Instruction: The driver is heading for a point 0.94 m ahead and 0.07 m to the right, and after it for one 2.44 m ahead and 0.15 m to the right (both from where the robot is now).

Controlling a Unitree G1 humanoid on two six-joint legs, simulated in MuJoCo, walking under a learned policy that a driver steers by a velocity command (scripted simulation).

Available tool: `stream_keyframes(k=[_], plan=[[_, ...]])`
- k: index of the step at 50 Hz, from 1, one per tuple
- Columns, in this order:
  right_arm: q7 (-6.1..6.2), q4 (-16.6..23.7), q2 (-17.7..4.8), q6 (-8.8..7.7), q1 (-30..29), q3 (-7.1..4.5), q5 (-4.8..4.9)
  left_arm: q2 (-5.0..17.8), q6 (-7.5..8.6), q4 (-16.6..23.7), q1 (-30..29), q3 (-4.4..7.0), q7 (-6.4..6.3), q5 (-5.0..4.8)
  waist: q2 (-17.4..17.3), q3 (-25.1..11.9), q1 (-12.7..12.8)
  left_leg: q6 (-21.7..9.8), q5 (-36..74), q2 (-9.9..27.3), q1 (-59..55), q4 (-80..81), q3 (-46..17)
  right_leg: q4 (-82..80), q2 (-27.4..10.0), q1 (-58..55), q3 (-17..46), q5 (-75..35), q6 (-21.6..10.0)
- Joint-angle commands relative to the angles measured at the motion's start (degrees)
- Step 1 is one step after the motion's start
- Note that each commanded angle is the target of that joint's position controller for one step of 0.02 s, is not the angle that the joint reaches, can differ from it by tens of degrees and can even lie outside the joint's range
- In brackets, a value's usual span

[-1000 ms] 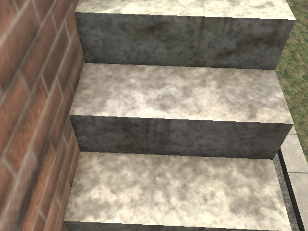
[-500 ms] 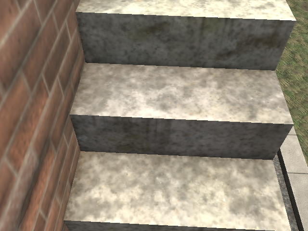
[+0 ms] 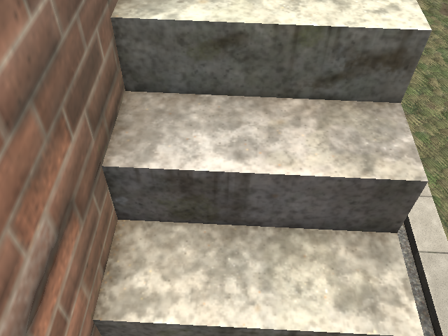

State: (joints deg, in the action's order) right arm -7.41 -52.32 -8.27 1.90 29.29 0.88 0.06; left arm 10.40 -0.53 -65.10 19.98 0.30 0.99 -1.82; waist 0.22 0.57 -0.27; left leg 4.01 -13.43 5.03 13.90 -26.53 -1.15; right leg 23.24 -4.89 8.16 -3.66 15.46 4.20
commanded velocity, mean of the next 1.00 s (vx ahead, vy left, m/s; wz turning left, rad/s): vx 0.00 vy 0.00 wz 0.00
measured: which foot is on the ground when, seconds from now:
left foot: down 0.00-1.00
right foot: down 0.00-1.00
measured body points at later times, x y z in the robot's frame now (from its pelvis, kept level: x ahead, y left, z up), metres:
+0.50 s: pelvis +0.00 +0.00 +0.00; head +0.02 +0.01 +0.45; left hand -0.05 +0.23 -0.16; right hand -0.06 -0.20 -0.15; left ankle +0.00 +0.16 -0.74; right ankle -0.04 -0.16 -0.74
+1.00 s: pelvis +0.00 +0.00 +0.00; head +0.02 +0.01 +0.45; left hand -0.05 +0.23 -0.16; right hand -0.06 -0.20 -0.14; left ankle +0.00 +0.16 -0.74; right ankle -0.04 -0.16 -0.74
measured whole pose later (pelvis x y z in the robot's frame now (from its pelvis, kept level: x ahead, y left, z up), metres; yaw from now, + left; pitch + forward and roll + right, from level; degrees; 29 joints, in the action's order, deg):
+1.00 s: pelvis +0.00 +0.00 +0.00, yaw +0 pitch +1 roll -1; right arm -7.1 -52.8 -8.0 2.3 29.7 1.0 0.1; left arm 10.1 -1.0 -65.5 20.9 0.2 0.9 -1.7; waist 0.3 0.5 -0.1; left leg 4.0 -13.0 5.1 13.6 -25.7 -0.8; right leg 22.6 -4.9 7.9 -3.4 15.2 4.2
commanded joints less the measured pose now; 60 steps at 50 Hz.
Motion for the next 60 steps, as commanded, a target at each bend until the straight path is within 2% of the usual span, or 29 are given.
stream_keyframes(k=[1, 4, 5, 7, 8, 11, 12, 14, 15, 18, 21, 22, 25, 29, 32, 36, 39, 43, 45, 46, 48, 49, 51, 52, 54, 56, 57, 58, 60], plan=[[0.0, 0.4, -4.5, -0.05, 7.6, -0.83, 0.01, 4.8, 0.04, -0.2, 5.7, 0.71, -0.11, 0.01, -1.0, 4.8, 0.1, -3.3, 7.0, -2.4, 1.2, 4.8, 3.7, -3.8, 2.7, 2.6, -2.4, -8.8, -1.6], [0.21, 0.1, -4.9, -0.21, 8.4, -1.0, 0.03, 4.8, 0.05, 0.0, 6.1, 0.62, -0.1, 0.02, -2.0, 4.6, 0.1, -3.3, 6.8, -2.7, 1.0, 4.7, 3.6, -3.7, 2.7, 2.5, -2.3, -8.7, -1.7], [0.03, 0.4, -4.5, 0.01, 7.7, -0.83, 0.0, 4.7, 0.0, -0.3, 5.8, 0.7, -0.11, 0.01, -1.0, 4.8, 0.1, -3.3, 7.1, -2.5, 1.1, 4.8, 3.7, -3.9, 2.7, 2.6, -2.4, -8.9, -1.6], [0.24, 0.1, -4.9, -0.2, 8.4, -0.99, 0.02, 4.7, 0.01, 0.0, 6.1, 0.61, -0.13, 0.03, -2.0, 4.6, 0.1, -3.3, 6.9, -2.7, 1.0, 4.8, 3.6, -3.7, 2.7, 2.6, -2.2, -8.7, -1.7], [0.05, 0.3, -4.4, 0.03, 7.7, -0.81, 0.02, 4.7, -0.04, -0.3, 5.9, 0.69, -0.13, 0.03, -0.9, 4.9, 0.1, -3.3, 7.1, -2.5, 1.1, 4.9, 3.8, -3.9, 2.8, 2.6, -2.4, -8.8, -1.6], [0.26, 0.0, -4.8, -0.14, 8.5, -0.98, 0.03, 4.7, -0.03, -0.1, 6.3, 0.61, -0.12, 0.05, -2.0, 4.6, 0.1, -3.3, 6.9, -2.7, 1.0, 4.9, 3.7, -3.8, 2.7, 2.5, -2.2, -8.7, -1.7], [0.08, 0.3, -4.4, 0.07, 7.8, -0.81, 0.01, 4.6, -0.08, -0.4, 6.0, 0.68, -0.14, 0.03, -1.0, 4.8, 0.2, -3.3, 7.1, -2.5, 1.1, 5.0, 3.8, -4.0, 2.8, 2.6, -2.3, -8.9, -1.6], [0.29, 0.0, -4.8, -0.14, 8.5, -0.98, 0.02, 4.6, -0.07, -0.1, 6.3, 0.59, -0.15, 0.05, -2.0, 4.6, 0.1, -3.3, 6.9, -2.7, 0.9, 4.9, 3.7, -3.8, 2.7, 2.5, -2.2, -8.7, -1.7], [0.09, 0.3, -4.4, 0.09, 7.8, -0.79, 0.02, 4.6, -0.12, -0.4, 6.1, 0.67, -0.15, 0.05, -0.9, 4.9, 0.2, -3.3, 7.1, -2.5, 1.1, 5.0, 3.8, -4.0, 2.8, 2.6, -2.3, -8.8, -1.6], [0.3, -0.1, -4.8, -0.09, 8.6, -0.96, 0.04, 4.6, -0.11, -0.2, 6.5, 0.59, -0.15, 0.06, -2.0, 4.7, 0.2, -3.3, 6.9, -2.7, 1.0, 5.0, 3.7, -3.9, 2.7, 2.5, -2.2, -8.7, -1.7], [0.33, -0.1, -4.8, -0.08, 8.6, -0.96, 0.03, 4.6, -0.14, -0.2, 6.5, 0.58, -0.18, 0.07, -2.0, 4.7, 0.2, -3.3, 7.0, -2.7, 0.9, 5.0, 3.7, -3.9, 2.7, 2.5, -2.2, -8.7, -1.7], [0.13, 0.2, -4.3, 0.14, 7.9, -0.78, 0.03, 4.5, -0.19, -0.5, 6.3, 0.66, -0.17, 0.06, -0.9, 4.9, 0.2, -3.3, 7.2, -2.5, 1.1, 5.1, 3.9, -4.1, 2.8, 2.5, -2.3, -8.9, -1.6], [0.34, -0.1, -4.7, -0.03, 8.7, -0.95, 0.04, 4.5, -0.17, -0.3, 6.7, 0.58, -0.17, 0.08, -2.0, 4.7, 0.2, -3.3, 7.0, -2.7, 0.9, 5.1, 3.8, -3.9, 2.8, 2.4, -2.2, -8.7, -1.7], [0.17, 0.1, -4.2, 0.2, 8.0, -0.77, 0.04, 4.5, -0.25, -0.6, 6.5, 0.65, -0.19, 0.08, -0.9, 5.0, 0.2, -3.3, 7.2, -2.5, 1.0, 5.2, 3.9, -4.2, 2.9, 2.5, -2.3, -8.9, -1.6], [0.38, -0.2, -4.7, 0.03, 8.8, -0.94, 0.05, 4.5, -0.23, -0.3, 6.9, 0.57, -0.18, 0.09, -2.0, 4.7, 0.2, -3.3, 7.0, -2.7, 0.9, 5.1, 3.8, -4.0, 2.8, 2.4, -2.1, -8.8, -1.7], [0.21, 0.0, -4.2, 0.25, 8.1, -0.76, 0.04, 4.4, -0.3, -0.6, 6.7, 0.63, -0.21, 0.09, -0.9, 5.0, 0.3, -3.3, 7.2, -2.5, 1.0, 5.3, 4.0, -4.3, 2.9, 2.5, -2.2, -8.9, -1.7], [0.41, -0.3, -4.6, 0.08, 8.8, -0.92, 0.05, 4.4, -0.28, -0.4, 7.0, 0.56, -0.2, 0.1, -2.0, 4.8, 0.2, -3.3, 7.0, -2.8, 0.9, 5.2, 3.9, -4.1, 2.8, 2.4, -2.1, -8.8, -1.7], [0.24, 0.0, -4.2, 0.3, 8.1, -0.74, 0.04, 4.4, -0.35, -0.7, 6.8, 0.62, -0.22, 0.1, -0.9, 5.0, 0.3, -3.3, 7.2, -2.5, 1.0, 5.4, 4.0, -4.3, 2.9, 2.5, -2.2, -8.9, -1.7], [0.45, -0.3, -4.6, 0.09, 8.8, -0.92, 0.04, 4.4, -0.33, -0.4, 7.1, 0.54, -0.24, 0.1, -2.0, 4.7, 0.2, -3.3, 7.1, -2.8, 0.8, 5.3, 3.9, -4.1, 2.8, 2.4, -2.1, -8.8, -1.7], [0.25, -0.1, -4.1, 0.31, 8.2, -0.74, 0.05, 4.3, -0.37, -0.7, 6.9, 0.62, -0.23, 0.1, -0.9, 5.0, 0.3, -3.3, 7.3, -2.5, 1.0, 5.4, 4.1, -4.3, 2.9, 2.5, -2.2, -9.0, -1.7], [0.46, -0.3, -4.6, 0.11, 8.9, -0.92, 0.05, 4.4, -0.35, -0.4, 7.1, 0.54, -0.24, 0.11, -2.0, 4.8, 0.2, -3.3, 7.1, -2.8, 0.8, 5.3, 3.9, -4.2, 2.8, 2.4, -2.1, -8.8, -1.7], [0.27, -0.1, -4.1, 0.33, 8.2, -0.73, 0.05, 4.3, -0.39, -0.7, 7.0, 0.62, -0.23, 0.1, -0.9, 5.0, 0.3, -3.3, 7.3, -2.5, 1.0, 5.4, 4.1, -4.4, 2.9, 2.5, -2.2, -9.0, -1.7], [0.47, -0.4, -4.6, 0.13, 8.9, -0.91, 0.05, 4.3, -0.36, -0.4, 7.2, 0.53, -0.25, 0.11, -1.9, 4.8, 0.2, -3.3, 7.1, -2.8, 0.8, 5.3, 4.0, -4.2, 2.8, 2.4, -2.0, -8.9, -1.7], [0.28, -0.1, -4.1, 0.35, 8.2, -0.73, 0.05, 4.3, -0.4, -0.7, 7.0, 0.61, -0.24, 0.1, -0.9, 5.0, 0.3, -3.3, 7.3, -2.6, 1.0, 5.4, 4.1, -4.4, 2.9, 2.4, -2.2, -9.0, -1.7], [0.49, -0.4, -4.6, 0.15, 8.9, -0.9, 0.05, 4.3, -0.38, -0.4, 7.3, 0.53, -0.25, 0.11, -1.9, 4.8, 0.3, -3.3, 7.1, -2.8, 0.8, 5.3, 4.0, -4.2, 2.9, 2.4, -2.0, -8.9, -1.7], [0.25, -0.1, -4.1, 0.47, 8.3, -0.72, 0.05, 4.3, -0.44, -0.7, 7.0, 0.61, -0.21, 0.1, -1.0, 4.9, 0.3, -3.3, 7.3, -2.6, 1.0, 5.5, 4.1, -4.4, 2.9, 2.3, -2.1, -9.1, -1.7], [0.5, -0.4, -4.5, 0.17, 9.0, -0.9, 0.05, 4.3, -0.39, -0.5, 7.3, 0.52, -0.25, 0.11, -1.9, 4.8, 0.3, -3.3, 7.1, -2.8, 0.8, 5.4, 4.0, -4.2, 2.9, 2.4, -2.0, -8.9, -1.7], [0.3, -0.1, -4.1, 0.4, 8.3, -0.72, 0.06, 4.3, -0.44, -0.8, 7.1, 0.61, -0.24, 0.1, -0.9, 5.1, 0.3, -3.3, 7.3, -2.6, 1.0, 5.5, 4.1, -4.4, 3.0, 2.4, -2.1, -9.0, -1.7], [0.51, -0.4, -4.5, 0.19, 9.0, -0.89, 0.05, 4.3, -0.41, -0.5, 7.4, 0.52, -0.25, 0.12, -1.9, 4.8, 0.3, -3.3, 7.1, -2.8, 0.8, 5.4, 4.0, -4.2, 2.9, 2.4, -2.0, -8.9, -1.7]])
Keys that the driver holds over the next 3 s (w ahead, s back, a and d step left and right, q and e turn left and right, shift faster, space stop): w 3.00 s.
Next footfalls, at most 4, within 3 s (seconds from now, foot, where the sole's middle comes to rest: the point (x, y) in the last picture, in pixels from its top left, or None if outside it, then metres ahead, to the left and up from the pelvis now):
none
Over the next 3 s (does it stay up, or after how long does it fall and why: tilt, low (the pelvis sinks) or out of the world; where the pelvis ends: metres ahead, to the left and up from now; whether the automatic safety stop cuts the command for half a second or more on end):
stays up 0.00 0.00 0.00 its command is cut before an obstacle from the start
